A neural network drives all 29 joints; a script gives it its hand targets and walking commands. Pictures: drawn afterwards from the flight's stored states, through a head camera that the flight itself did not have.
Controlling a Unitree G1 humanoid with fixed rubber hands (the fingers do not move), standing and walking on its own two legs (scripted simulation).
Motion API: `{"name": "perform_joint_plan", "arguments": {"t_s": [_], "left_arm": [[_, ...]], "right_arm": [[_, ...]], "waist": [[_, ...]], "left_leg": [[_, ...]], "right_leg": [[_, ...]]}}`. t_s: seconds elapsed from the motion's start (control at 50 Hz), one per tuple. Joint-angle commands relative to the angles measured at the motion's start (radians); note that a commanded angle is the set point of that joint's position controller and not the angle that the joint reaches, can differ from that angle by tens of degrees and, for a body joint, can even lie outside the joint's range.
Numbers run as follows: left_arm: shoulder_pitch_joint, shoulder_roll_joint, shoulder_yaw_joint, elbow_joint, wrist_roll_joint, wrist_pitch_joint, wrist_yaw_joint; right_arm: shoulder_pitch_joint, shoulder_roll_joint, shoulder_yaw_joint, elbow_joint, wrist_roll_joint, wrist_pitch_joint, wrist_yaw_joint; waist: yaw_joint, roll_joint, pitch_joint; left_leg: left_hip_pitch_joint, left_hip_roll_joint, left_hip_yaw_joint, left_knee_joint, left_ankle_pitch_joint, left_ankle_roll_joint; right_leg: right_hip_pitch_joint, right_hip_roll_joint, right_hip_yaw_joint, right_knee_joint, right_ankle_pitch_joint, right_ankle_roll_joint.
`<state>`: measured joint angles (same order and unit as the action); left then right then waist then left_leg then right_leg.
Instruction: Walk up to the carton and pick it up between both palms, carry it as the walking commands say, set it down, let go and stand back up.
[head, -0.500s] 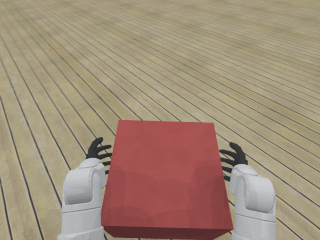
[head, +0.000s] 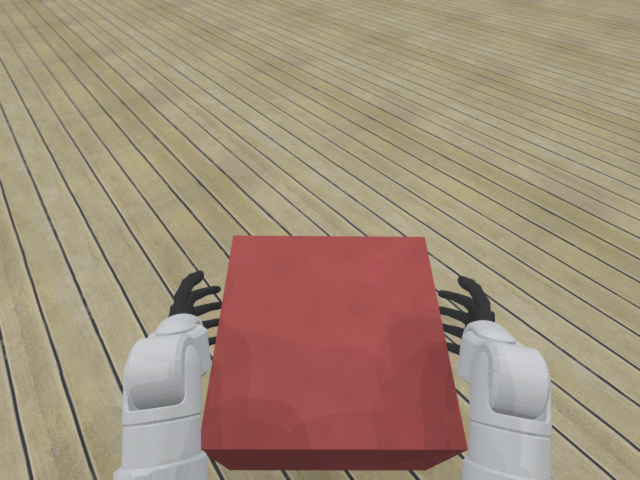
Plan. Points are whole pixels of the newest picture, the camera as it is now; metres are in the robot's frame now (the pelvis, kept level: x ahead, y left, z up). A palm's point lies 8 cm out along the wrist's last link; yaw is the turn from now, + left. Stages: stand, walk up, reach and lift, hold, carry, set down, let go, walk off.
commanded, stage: carry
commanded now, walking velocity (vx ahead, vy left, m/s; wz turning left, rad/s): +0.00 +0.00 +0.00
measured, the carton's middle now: (328, 351) +0.30 +0.01 +0.00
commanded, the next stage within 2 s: none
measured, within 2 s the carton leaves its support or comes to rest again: neither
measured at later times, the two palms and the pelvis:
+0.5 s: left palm (191, 301) +0.31 +0.18 +0.09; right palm (464, 308) +0.31 -0.16 +0.09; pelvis +0.04 +0.01 +0.00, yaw +0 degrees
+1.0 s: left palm (185, 293) +0.33 +0.20 +0.08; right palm (449, 299) +0.33 -0.14 +0.09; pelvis +0.06 +0.02 +0.00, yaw +0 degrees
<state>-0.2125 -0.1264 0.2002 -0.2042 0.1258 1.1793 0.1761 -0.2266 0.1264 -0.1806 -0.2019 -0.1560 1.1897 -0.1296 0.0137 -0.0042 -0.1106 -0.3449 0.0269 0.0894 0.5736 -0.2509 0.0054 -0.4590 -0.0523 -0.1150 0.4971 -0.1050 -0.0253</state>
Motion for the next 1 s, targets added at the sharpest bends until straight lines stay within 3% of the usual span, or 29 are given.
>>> {"name": "perform_joint_plan", "arguments": {"t_s": [0.0, 0.18, 0.5, 0.98], "left_arm": [[-0.544, -0.909, -0.748, -0.023, -0.453, 0.023, -0.421], [-0.511, -0.896, -0.741, -0.029, -0.431, 0.015, -0.411], [-0.499, -0.894, -0.752, -0.046, -0.43, -0.002, -0.406], [-0.471, -0.861, -0.729, -0.017, -0.382, -0.056, -0.397]], "right_arm": [[-0.533, 0.906, 0.732, -0.047, 0.456, 0.001, 0.361], [-0.512, 0.899, 0.743, -0.044, 0.464, 0.0, 0.365], [-0.48, 0.88, 0.735, -0.043, 0.453, -0.013, 0.362], [-0.45, 0.838, 0.697, -0.013, 0.411, -0.065, 0.362]], "waist": [[-0.013, -0.014, -0.187], [-0.014, -0.02, -0.196], [-0.013, -0.005, -0.231], [-0.01, 0.009, -0.212]], "left_leg": [[-0.064, 0.068, -0.092, -0.159, -0.204, 0.029], [-0.043, 0.072, -0.096, -0.15, -0.111, 0.024], [0.014, 0.096, -0.088, -0.123, 0.062, 0.028], [0.04, 0.101, -0.087, -0.119, 0.124, 0.033]], "right_leg": [[0.182, -0.079, 0.143, -0.122, -0.298, 0.018], [0.201, -0.106, 0.16, -0.128, -0.241, 0.013], [0.263, -0.1, 0.122, -0.035, 0.063, -0.006], [0.254, -0.089, 0.098, -0.012, 0.068, -0.002]]}}
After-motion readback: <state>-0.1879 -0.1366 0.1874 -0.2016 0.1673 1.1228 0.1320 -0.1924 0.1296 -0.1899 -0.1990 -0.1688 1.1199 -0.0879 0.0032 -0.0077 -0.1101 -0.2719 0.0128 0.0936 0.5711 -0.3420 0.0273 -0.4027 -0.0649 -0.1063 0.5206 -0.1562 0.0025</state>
